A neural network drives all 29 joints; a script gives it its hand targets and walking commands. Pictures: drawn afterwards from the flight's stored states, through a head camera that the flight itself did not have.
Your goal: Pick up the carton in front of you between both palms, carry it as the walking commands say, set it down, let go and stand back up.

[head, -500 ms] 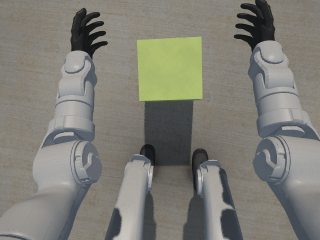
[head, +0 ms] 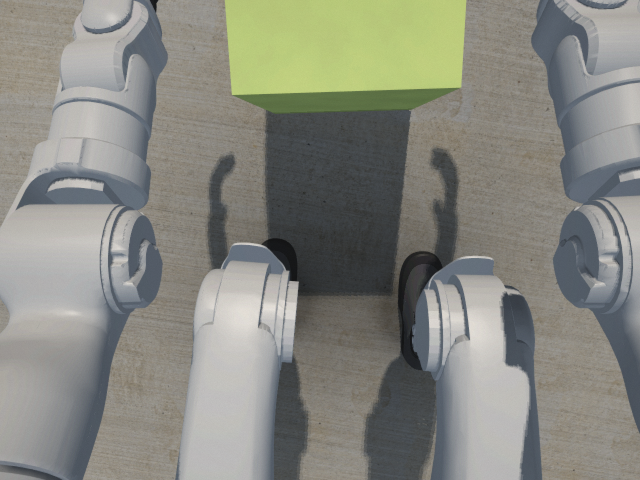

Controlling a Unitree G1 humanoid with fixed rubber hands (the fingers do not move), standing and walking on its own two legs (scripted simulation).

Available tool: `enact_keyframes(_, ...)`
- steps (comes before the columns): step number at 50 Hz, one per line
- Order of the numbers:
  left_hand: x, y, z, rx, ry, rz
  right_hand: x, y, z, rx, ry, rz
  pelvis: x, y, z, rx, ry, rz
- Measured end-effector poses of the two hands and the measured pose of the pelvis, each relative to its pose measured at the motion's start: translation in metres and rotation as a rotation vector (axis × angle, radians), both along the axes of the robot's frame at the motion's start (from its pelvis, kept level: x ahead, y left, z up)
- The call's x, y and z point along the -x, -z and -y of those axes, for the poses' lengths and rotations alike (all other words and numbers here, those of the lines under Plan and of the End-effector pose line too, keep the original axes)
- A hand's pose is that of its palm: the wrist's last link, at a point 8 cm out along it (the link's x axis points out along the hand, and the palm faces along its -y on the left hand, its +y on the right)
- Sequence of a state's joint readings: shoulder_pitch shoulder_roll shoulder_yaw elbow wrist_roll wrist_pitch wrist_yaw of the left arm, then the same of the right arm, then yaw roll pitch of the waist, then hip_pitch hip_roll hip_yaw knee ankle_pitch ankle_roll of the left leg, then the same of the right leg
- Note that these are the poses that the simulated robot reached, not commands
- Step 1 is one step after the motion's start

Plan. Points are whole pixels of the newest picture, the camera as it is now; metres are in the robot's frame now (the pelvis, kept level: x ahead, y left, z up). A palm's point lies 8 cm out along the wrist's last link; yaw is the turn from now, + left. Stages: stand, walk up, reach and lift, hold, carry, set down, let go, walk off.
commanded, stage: reach and lift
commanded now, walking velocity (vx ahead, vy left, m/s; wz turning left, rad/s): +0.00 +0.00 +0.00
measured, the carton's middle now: (342, 14) +0.57 +0.03 -0.28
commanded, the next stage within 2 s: none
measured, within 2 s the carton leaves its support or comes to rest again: leaves its support in 1.10 s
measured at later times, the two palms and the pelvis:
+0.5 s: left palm out of the picture +0.56 +0.20 -0.21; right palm out of the picture +0.58 -0.15 -0.21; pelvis +0.01 +0.00 -0.04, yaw +0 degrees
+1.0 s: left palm out of the picture +0.56 +0.19 -0.21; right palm out of the picture +0.57 -0.12 -0.21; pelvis +0.01 +0.00 -0.04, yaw +0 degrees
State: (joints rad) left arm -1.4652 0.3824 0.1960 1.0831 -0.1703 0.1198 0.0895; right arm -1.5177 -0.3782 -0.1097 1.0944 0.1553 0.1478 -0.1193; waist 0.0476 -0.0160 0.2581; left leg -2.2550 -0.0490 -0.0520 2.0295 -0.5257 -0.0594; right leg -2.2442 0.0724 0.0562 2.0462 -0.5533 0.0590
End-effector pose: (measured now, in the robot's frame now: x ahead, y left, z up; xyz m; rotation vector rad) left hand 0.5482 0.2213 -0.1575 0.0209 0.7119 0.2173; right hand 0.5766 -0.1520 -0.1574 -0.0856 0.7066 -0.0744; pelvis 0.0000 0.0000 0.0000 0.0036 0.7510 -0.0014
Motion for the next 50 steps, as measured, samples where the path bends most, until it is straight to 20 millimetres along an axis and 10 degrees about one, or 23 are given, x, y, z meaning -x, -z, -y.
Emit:
enact_keyframes(12,-0.008,0.059,0.011,0.0,0.031,-0.034,0.002,0.061,0.003,-0.008,0.006,-0.026,-0.005,0.031,-0.006,0.005,0.002,0.099)
enact_keyframes(50,-0.012,0.052,0.035,0.058,0.066,-0.017,0.002,0.054,-0.03,-0.082,-0.018,-0.017,-0.009,0.044,-0.002,0.001,0.003,0.132)
